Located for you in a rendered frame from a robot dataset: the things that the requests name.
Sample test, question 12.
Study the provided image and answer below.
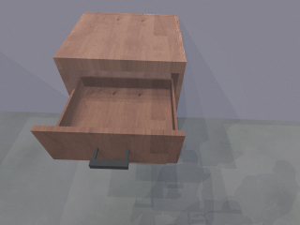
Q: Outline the cabinet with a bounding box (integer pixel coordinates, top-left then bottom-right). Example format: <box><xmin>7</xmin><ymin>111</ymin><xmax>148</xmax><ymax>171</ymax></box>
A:
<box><xmin>53</xmin><ymin>11</ymin><xmax>187</xmax><ymax>165</ymax></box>

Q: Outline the handle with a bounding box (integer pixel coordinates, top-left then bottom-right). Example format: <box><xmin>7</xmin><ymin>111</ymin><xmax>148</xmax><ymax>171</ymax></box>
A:
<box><xmin>88</xmin><ymin>147</ymin><xmax>129</xmax><ymax>170</ymax></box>

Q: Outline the drawer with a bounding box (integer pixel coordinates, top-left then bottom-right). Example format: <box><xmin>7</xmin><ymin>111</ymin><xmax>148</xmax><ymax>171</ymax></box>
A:
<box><xmin>30</xmin><ymin>75</ymin><xmax>186</xmax><ymax>164</ymax></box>

